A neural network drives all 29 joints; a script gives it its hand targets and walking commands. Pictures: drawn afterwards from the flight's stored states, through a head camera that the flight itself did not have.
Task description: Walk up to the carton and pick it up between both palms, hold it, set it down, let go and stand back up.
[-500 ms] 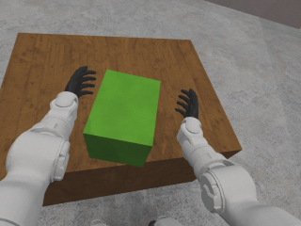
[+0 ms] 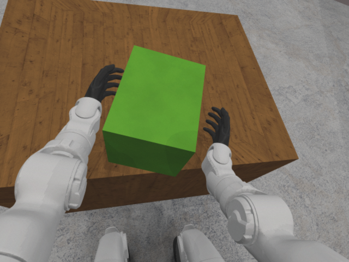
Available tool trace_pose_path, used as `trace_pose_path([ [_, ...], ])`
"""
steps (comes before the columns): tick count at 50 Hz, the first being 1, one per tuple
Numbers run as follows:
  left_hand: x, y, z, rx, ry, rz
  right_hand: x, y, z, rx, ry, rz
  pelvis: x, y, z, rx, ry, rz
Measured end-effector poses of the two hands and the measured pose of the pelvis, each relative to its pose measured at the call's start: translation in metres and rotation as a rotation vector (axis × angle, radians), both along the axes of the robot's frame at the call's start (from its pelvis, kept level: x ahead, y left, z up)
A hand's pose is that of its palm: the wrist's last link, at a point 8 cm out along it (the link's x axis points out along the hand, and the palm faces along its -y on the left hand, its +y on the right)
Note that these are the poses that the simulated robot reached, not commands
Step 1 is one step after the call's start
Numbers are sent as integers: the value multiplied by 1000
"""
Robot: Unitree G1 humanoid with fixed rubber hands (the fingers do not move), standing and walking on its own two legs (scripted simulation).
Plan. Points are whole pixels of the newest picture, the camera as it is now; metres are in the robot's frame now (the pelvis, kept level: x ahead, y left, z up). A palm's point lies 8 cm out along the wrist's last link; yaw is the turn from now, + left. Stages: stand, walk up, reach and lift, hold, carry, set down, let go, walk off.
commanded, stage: reach and lift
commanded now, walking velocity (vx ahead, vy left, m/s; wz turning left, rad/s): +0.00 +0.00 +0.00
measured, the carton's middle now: (155, 114) +0.46 -0.01 -0.03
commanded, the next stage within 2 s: none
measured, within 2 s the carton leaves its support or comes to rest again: leaves its support in 1.90 s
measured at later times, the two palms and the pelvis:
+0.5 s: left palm (100, 96) +0.48 +0.12 +0.02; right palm (212, 136) +0.38 -0.14 +0.00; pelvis -0.01 -0.01 +0.00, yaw +1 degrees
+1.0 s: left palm (100, 96) +0.48 +0.12 +0.02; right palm (211, 138) +0.38 -0.14 +0.00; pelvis +0.02 +0.00 +0.02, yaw +1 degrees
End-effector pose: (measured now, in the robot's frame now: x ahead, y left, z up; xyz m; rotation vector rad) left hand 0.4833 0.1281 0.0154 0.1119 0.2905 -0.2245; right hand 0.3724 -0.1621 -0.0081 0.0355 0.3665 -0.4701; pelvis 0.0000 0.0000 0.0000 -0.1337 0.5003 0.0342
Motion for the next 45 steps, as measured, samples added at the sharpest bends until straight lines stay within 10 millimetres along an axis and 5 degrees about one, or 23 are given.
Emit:
trace_pose_path([
  [13, -5, -3, 3, 8, -4, 27, 22, 22, 17, 2, -72, 56, -8, -1, -9, 1, -10, 5],
  [29, -4, -10, 5, -4, -2, 3, 7, 21, 9, -4, -59, 30, -6, -6, 2, -7, -28, 19],
  [45, -3, -9, 2, -12, 5, -8, 5, 24, 6, 14, -98, 8, 16, 1, 20, -13, -46, 15],
])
